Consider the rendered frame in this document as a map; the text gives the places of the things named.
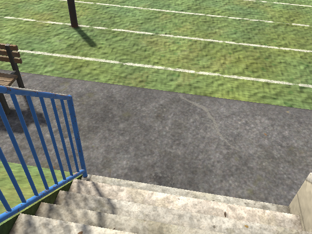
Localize stairs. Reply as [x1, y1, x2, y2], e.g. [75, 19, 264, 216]
[9, 174, 312, 234]

